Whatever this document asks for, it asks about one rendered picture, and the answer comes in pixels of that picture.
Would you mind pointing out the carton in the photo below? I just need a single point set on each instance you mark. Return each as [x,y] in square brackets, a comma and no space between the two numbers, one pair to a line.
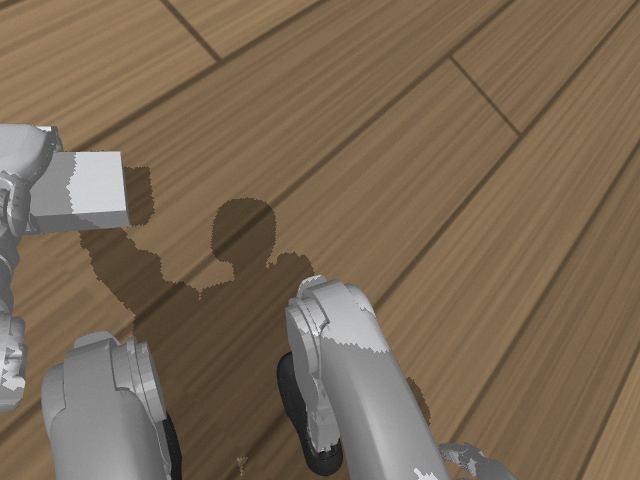
[81,191]

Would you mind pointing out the right robot hand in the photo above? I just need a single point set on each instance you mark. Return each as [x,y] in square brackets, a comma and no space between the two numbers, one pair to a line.
[472,460]

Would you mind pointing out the right robot foot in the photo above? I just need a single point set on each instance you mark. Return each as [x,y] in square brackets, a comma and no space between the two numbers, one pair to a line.
[322,463]

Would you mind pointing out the left robot arm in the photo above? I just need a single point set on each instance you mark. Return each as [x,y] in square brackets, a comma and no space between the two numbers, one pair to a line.
[15,199]

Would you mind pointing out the left robot hand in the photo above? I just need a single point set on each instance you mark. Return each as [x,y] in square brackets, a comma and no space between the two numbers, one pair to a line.
[25,153]

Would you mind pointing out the left robot foot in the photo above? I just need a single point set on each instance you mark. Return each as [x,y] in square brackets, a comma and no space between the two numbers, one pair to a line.
[174,448]

